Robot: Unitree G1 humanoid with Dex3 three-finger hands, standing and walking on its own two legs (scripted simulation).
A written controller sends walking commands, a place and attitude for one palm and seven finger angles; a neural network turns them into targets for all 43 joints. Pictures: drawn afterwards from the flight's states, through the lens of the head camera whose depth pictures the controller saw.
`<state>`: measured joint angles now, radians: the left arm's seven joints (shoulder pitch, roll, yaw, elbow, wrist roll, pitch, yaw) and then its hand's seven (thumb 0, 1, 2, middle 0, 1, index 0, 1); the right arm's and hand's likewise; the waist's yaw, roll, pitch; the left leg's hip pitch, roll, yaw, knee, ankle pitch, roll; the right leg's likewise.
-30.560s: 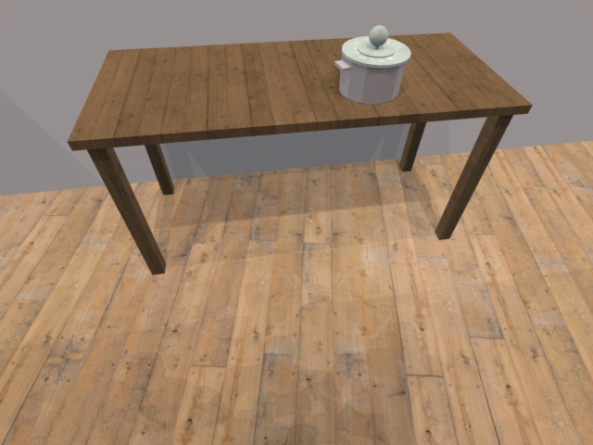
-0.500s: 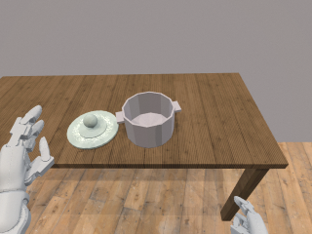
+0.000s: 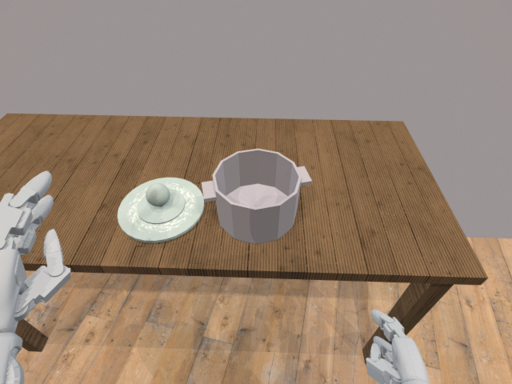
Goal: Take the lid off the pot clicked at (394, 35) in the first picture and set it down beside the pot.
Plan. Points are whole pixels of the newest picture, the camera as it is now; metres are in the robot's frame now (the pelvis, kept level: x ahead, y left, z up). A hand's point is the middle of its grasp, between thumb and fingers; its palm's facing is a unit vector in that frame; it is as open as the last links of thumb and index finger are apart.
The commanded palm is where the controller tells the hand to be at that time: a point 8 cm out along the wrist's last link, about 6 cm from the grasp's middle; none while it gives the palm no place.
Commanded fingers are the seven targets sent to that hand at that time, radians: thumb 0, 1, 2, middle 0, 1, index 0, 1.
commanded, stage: step back with the hand held close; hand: left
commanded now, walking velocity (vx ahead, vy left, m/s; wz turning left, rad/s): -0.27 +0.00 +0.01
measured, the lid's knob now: (157, 194) +0.50 +0.30 -0.04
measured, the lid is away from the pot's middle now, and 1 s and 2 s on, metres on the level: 0.23 0.23 0.23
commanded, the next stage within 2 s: stop stepping back and stand still in 1.40 s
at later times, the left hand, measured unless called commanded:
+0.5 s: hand (44, 296) +0.16 +0.26 +0.16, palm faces +0.31 -0.80 -0.52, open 7.4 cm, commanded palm +0.10 +0.30 +0.17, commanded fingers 0.00 0.90 0.90 -0.20 -0.30 -0.20 -0.30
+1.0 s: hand (13, 337) +0.11 +0.26 +0.17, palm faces +0.32 -0.82 -0.48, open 7.4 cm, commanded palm +0.05 +0.29 +0.17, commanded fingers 0.00 0.90 0.90 -0.20 -0.30 -0.20 -0.30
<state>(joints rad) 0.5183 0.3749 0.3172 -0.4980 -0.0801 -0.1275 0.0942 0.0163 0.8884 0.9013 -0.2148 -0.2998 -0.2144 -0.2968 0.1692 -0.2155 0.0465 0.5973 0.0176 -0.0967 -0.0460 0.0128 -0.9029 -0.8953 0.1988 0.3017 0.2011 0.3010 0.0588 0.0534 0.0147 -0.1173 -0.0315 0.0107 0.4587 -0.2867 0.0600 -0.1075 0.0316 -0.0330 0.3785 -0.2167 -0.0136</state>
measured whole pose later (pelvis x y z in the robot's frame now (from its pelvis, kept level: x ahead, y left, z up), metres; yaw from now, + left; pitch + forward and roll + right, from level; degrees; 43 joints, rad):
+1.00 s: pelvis -0.10 +0.02 -0.01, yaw -3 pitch +3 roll -3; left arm 0.60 0.45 0.45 -0.65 -0.04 -0.26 0.13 0.01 0.89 0.90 -0.21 -0.30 -0.21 -0.30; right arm 0.19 -0.17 0.00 0.55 0.01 -0.12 -0.03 0.01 -0.90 -0.90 0.20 0.30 0.20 0.30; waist 0.01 -0.02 0.02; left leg -0.46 0.01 0.07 0.60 -0.19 0.08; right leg -0.24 -0.03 -0.01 0.57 -0.37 0.01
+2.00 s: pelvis -0.34 +0.03 -0.04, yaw +0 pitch -1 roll -5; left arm 0.56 0.38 0.38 -0.53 -0.06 -0.19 0.10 0.01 0.89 0.90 -0.21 -0.30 -0.21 -0.30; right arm 0.31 -0.23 -0.01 0.58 0.04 -0.03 -0.03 0.02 -0.90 -0.90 0.20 0.30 0.20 0.30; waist -0.03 -0.02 -0.07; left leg -0.42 0.04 0.00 1.02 -0.44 0.05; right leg -0.33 -0.04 -0.08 0.73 -0.38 0.04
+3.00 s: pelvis -0.33 +0.02 -0.01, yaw +3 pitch +2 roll -3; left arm 0.28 0.18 0.05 0.97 0.02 0.01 0.03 0.00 0.91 0.90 -0.20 -0.29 -0.20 -0.29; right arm 0.43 -0.15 -0.05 0.96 -0.02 -0.01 0.00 0.01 -0.91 -0.90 0.19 0.30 0.20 0.30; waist -0.06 0.04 -0.01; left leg -0.35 0.03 -0.01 0.61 -0.31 0.03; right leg -0.20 0.02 -0.01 0.52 -0.36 0.02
